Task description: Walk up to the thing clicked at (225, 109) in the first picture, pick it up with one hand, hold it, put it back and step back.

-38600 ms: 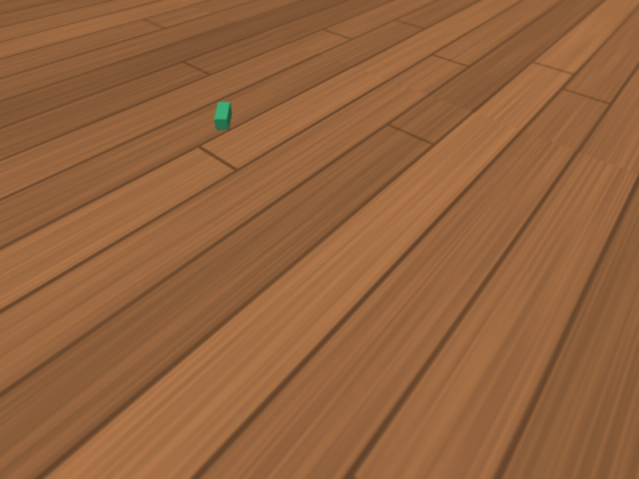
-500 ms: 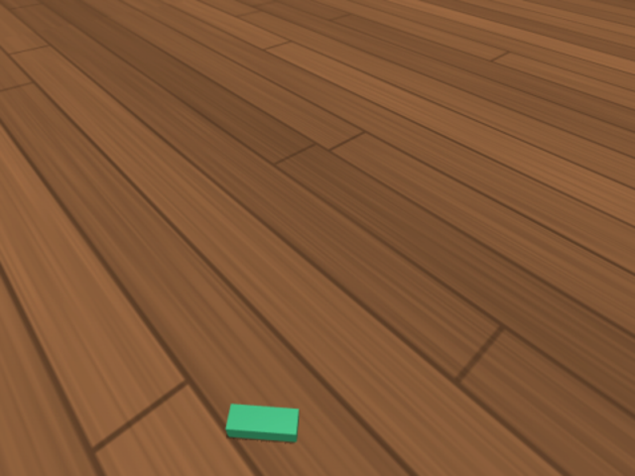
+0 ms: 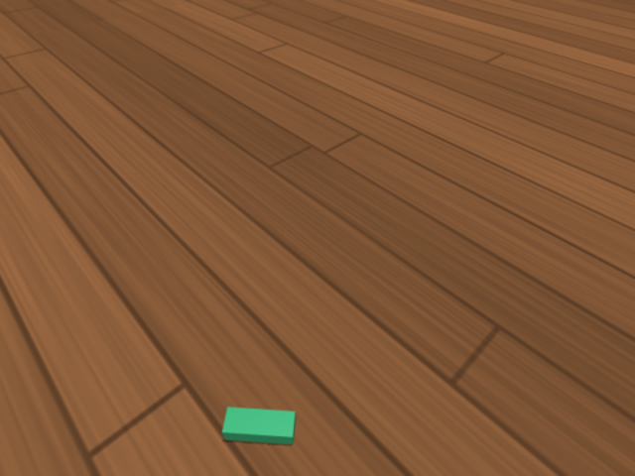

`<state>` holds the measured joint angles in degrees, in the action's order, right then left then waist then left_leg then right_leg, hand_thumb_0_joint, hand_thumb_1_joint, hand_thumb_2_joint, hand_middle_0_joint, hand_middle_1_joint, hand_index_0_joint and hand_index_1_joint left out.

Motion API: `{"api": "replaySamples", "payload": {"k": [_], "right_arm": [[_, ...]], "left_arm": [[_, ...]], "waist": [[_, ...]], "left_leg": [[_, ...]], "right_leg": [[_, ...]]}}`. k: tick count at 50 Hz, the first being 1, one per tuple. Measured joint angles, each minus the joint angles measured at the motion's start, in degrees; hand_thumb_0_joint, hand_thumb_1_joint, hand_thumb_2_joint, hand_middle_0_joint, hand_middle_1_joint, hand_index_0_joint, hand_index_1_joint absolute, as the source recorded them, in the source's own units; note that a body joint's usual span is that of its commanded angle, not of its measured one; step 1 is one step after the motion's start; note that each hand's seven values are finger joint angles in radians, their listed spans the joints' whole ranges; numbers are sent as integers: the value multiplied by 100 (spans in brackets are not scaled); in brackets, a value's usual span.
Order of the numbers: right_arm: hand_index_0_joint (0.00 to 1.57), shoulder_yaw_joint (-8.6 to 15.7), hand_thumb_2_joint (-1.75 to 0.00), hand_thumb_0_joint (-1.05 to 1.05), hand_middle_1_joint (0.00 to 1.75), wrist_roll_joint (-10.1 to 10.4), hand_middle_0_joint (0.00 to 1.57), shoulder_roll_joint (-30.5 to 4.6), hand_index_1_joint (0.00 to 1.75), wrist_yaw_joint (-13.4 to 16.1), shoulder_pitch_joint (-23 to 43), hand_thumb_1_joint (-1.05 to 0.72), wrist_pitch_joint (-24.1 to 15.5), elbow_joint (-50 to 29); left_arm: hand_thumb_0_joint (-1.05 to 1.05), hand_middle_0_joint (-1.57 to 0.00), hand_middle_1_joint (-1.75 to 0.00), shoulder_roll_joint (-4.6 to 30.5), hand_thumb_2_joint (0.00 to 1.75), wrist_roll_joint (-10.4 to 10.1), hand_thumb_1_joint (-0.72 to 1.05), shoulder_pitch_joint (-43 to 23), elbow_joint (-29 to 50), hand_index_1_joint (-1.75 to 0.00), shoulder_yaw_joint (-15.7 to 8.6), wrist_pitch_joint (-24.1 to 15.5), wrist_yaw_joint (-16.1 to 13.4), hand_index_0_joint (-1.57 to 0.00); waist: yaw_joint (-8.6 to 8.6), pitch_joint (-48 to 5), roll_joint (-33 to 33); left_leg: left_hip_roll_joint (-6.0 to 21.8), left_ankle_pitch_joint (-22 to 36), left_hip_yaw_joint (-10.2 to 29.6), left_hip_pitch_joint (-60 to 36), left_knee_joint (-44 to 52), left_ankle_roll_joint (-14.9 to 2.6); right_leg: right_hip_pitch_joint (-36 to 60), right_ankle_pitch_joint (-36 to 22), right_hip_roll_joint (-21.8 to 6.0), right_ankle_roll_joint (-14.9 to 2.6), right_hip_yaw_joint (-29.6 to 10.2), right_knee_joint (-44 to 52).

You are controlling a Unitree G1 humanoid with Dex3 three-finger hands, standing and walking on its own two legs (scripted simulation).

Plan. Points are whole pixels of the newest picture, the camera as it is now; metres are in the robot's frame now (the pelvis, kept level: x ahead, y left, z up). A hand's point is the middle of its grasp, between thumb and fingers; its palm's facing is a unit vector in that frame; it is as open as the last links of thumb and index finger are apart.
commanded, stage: stand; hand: left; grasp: from above
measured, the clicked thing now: (260, 425) +0.46 +0.16 -0.75
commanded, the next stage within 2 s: step back in 1.40 s
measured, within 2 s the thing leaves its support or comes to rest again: neither
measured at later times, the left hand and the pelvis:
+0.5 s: hand out of the picture +0.07 +0.24 -0.16, palm faces +0.02 -0.94 -0.33, open 7.4 cm; pelvis +0.01 +0.00 +0.00, yaw +0 degrees
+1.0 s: hand out of the picture +0.09 +0.24 -0.16, palm faces +0.01 -0.94 -0.33, open 7.4 cm; pelvis +0.01 -0.01 +0.00, yaw -1 degrees
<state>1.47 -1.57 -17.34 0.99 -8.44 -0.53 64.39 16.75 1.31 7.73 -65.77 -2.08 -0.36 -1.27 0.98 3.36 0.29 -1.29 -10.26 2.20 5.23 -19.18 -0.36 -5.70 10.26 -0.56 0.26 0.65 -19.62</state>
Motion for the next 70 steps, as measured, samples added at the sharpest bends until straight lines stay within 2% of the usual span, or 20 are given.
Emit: {"api": "replaySamples", "payload": {"k": [70], "right_arm": [[20, -99, -90, 0, 30, 50, 20, -170, 30, -95, 132, -91, -27, 112]], "left_arm": [[0, -20, -30, 208, 90, -67, 90, -131, 21, -30, 110, -65, 107, -20]], "waist": [[-75, -35, -6]], "left_leg": [[117, 19, -40, -32, 226, 92]], "right_leg": [[-15, -26, 113, -92, -41, 183]]}}
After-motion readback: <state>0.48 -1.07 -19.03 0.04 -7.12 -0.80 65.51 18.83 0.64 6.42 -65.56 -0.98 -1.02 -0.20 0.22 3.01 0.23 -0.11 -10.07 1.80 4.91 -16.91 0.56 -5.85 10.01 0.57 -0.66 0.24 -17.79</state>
